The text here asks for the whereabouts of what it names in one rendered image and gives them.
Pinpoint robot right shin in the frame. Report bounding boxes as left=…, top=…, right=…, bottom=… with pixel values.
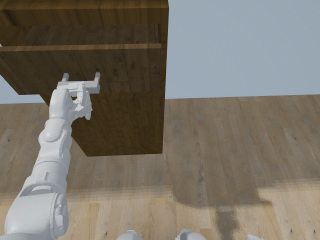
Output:
left=179, top=229, right=191, bottom=236

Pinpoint robot left shin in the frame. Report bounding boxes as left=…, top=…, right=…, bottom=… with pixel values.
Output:
left=127, top=230, right=137, bottom=235

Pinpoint left robot forearm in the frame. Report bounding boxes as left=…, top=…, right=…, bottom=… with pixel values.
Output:
left=4, top=118, right=72, bottom=235

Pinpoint drawer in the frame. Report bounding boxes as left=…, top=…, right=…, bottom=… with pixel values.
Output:
left=0, top=23, right=162, bottom=95

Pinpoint robot left upper arm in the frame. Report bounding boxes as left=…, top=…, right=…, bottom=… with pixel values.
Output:
left=0, top=192, right=69, bottom=240

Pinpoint robot shin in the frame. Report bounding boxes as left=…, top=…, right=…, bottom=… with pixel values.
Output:
left=179, top=229, right=191, bottom=236
left=127, top=230, right=137, bottom=235

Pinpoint handle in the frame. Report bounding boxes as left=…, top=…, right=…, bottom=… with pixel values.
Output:
left=56, top=72, right=100, bottom=94

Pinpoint robot left hand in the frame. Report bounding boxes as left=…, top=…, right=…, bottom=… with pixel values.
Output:
left=49, top=81, right=93, bottom=126

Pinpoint cabinet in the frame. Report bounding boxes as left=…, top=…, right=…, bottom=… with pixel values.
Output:
left=0, top=0, right=169, bottom=157

